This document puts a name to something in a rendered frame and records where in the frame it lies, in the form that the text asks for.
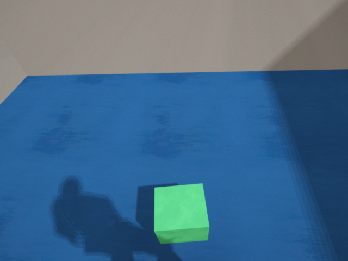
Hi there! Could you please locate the carton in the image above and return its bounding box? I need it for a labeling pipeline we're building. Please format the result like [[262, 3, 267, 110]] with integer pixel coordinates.
[[154, 183, 209, 244]]

